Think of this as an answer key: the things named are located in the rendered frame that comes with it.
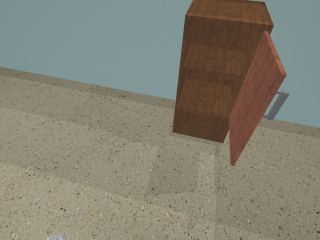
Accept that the cupboard door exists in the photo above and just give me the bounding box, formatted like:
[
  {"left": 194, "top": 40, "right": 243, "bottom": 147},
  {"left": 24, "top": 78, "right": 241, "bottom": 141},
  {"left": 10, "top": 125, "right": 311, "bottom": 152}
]
[{"left": 228, "top": 31, "right": 287, "bottom": 166}]

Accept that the handle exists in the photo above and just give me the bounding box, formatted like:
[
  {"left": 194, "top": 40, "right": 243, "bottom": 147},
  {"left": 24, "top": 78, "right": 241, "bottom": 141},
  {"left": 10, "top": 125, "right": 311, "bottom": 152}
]
[{"left": 262, "top": 89, "right": 290, "bottom": 121}]

